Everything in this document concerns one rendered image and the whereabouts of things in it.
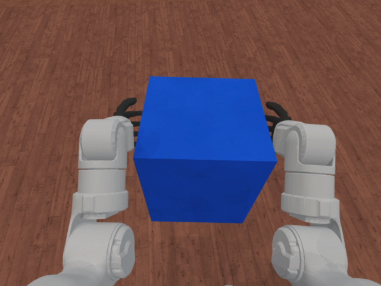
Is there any left robot hand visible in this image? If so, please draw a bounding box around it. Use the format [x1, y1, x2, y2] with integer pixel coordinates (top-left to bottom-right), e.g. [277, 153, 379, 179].
[113, 98, 143, 147]

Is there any right robot upper arm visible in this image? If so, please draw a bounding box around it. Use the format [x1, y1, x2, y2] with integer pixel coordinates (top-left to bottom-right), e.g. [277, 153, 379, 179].
[271, 225, 381, 286]

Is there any left robot upper arm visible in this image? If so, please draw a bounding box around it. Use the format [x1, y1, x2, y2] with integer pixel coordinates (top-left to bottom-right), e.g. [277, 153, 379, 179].
[27, 222, 135, 286]

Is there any left robot forearm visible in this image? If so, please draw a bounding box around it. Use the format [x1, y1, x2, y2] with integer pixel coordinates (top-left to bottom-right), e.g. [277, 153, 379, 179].
[63, 116, 134, 267]

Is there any carton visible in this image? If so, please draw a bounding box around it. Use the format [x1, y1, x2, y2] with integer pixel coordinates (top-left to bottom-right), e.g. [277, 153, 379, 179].
[133, 76, 277, 223]

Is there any right robot forearm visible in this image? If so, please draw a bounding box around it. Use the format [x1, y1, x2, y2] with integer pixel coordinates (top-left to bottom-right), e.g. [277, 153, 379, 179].
[273, 120, 348, 270]

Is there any right robot hand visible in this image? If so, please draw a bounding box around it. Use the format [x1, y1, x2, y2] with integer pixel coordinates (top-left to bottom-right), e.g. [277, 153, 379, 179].
[265, 102, 292, 143]

